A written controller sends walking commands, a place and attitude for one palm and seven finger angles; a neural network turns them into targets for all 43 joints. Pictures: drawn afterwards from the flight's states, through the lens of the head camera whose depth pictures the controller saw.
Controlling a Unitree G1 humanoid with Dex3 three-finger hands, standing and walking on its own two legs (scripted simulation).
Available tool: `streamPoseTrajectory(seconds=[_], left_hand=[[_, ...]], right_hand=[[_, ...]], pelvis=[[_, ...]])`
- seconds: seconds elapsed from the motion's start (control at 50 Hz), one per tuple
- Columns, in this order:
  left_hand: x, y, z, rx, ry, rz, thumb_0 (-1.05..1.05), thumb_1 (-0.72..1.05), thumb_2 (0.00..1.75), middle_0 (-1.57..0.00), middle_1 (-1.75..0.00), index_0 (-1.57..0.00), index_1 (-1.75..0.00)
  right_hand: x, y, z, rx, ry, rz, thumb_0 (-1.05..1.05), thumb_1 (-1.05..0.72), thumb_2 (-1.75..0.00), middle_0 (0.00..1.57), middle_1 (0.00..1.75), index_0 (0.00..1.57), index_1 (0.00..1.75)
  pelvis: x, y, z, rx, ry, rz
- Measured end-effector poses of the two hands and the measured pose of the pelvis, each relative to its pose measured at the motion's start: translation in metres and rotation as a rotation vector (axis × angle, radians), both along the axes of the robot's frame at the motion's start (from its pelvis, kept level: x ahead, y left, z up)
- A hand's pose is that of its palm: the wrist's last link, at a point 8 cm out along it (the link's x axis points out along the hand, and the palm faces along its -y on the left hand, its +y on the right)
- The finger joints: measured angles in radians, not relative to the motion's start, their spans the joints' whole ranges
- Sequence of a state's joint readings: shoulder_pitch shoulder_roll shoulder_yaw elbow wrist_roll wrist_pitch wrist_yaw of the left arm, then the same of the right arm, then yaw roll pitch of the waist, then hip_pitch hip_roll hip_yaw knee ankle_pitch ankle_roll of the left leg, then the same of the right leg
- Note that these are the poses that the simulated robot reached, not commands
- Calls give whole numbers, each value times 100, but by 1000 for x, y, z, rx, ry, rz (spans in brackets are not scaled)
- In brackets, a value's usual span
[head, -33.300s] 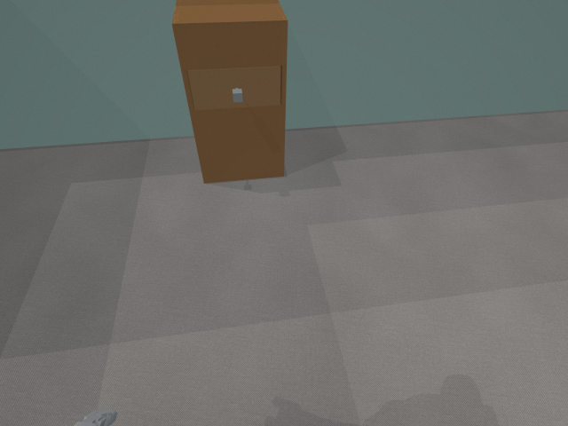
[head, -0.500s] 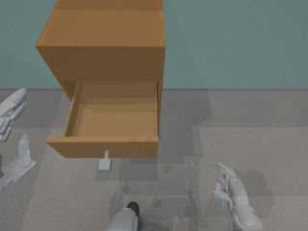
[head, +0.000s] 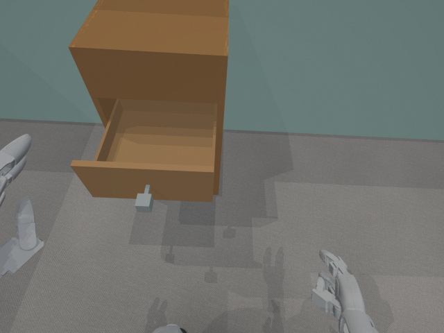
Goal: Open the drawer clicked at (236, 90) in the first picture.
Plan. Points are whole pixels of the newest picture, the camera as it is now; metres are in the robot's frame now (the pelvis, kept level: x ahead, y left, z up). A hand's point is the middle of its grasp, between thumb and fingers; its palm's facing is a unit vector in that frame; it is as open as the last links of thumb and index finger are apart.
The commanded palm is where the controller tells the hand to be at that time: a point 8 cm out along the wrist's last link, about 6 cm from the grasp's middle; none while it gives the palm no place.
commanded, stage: stop stepping back and stand still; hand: left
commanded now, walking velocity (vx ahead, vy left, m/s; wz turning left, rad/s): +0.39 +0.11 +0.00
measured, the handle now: (145, 197) +0.48 +0.23 -0.24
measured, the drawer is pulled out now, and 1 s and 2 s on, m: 0.27 0.27 0.27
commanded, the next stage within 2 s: let the arm hang, fingers relaxed in 0.58 s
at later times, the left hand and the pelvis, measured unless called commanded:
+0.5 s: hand out of the picture +0.12 +0.23 +0.18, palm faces +0.37 -0.77 -0.53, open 7.4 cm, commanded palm +0.06 +0.27 +0.19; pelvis -0.06 -0.01 +0.00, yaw +4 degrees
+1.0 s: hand out of the picture +0.03 +0.15 -0.16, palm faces +0.14 -0.98 -0.17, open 7.0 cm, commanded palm none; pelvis -0.03 -0.02 +0.00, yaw +6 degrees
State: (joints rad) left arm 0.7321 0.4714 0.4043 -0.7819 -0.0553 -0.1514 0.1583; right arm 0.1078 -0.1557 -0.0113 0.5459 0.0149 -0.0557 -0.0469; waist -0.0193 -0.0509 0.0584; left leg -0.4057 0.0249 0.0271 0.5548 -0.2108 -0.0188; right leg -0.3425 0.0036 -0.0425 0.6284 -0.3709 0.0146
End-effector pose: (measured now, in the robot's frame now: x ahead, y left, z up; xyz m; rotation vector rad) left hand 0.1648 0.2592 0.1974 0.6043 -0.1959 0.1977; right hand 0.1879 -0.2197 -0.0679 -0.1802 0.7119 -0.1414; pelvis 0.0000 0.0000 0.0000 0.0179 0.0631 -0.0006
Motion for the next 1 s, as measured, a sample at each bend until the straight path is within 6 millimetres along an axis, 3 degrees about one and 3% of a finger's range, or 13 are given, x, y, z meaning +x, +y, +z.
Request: streamPoseTrajectory(seconds=[0.06,0.12,0.22,0.3,0.4,0.52,0.68,0.72,0.78,0.84,0.88,0.94,1.0], left_hand=[[-24,-5,13,37,-43,28,2,89,90,-21,-30,-22,-30],[-44,-3,12,-1,-62,91,2,89,90,-21,-30,-22,-30],[-61,5,-12,-103,-1,188,1,89,90,-21,-30,-21,-30],[-68,5,-27,-147,27,182,2,89,90,-21,-30,-21,-30],[-78,3,-18,-96,-10,110,2,89,90,-21,-30,-21,-30],[-85,5,8,18,-99,113,2,89,90,-21,-30,-21,-30],[-72,17,-21,-122,-50,176,2,89,90,-21,-30,-21,-30],[-61,23,-54,-140,62,181,1,89,90,-20,-30,-21,-30],[-48,28,-145,-282,417,275,1,90,90,-20,-30,-20,-30],[-62,7,-233,-408,767,328,1,90,90,-19,-30,-20,-30],[-83,-18,-279,-468,960,326,1,91,90,-19,-30,-20,-30],[-127,-57,-319,-546,1212,310,2,91,90,-19,-30,-20,-30],[-151,-57,-328,-607,1246,403,-3,98,90,-20,-30,-21,-30]], right_hand=[[-25,-1,-9,43,15,9,1,-91,-90,20,30,20,30],[-53,-8,-15,57,66,1,1,-91,-90,20,30,20,30],[-93,-29,-14,16,132,-36,1,-91,-90,21,30,20,30],[-109,-43,-7,-63,131,-34,1,-91,-90,20,30,20,30],[-113,-44,2,-106,94,-22,1,-91,-90,20,30,20,30],[-96,-29,-5,-34,29,1,1,-91,-90,20,30,20,30],[-78,-10,-6,-10,47,35,1,-91,-90,20,30,20,30],[-76,-7,-12,-1,66,76,1,-91,-90,20,30,20,30],[-80,-5,-29,4,163,116,1,-91,-90,20,30,20,30],[-90,-4,-43,11,259,128,1,-91,-90,20,30,20,30],[-99,-7,-50,19,311,110,1,-91,-90,20,30,20,30],[-117,-15,-52,21,385,58,1,-91,-90,20,30,20,30],[-138,-23,-52,-3,475,37,1,-91,-90,20,30,20,30]], pelvis=[[-16,-9,0,-35,-35,17],[-25,-13,4,-17,-45,20],[-35,-14,14,20,-33,27],[-45,-11,13,6,-28,52],[-58,-10,9,7,-49,58],[-55,-14,3,-12,-67,63],[-45,-5,5,-21,-70,62],[-44,-2,5,-16,-50,79],[-41,0,4,-10,-22,115],[-38,-6,1,14,-22,113],[-36,-13,-3,23,-37,98],[-32,-18,0,2,-57,99],[-30,-23,3,-8,-69,107]])
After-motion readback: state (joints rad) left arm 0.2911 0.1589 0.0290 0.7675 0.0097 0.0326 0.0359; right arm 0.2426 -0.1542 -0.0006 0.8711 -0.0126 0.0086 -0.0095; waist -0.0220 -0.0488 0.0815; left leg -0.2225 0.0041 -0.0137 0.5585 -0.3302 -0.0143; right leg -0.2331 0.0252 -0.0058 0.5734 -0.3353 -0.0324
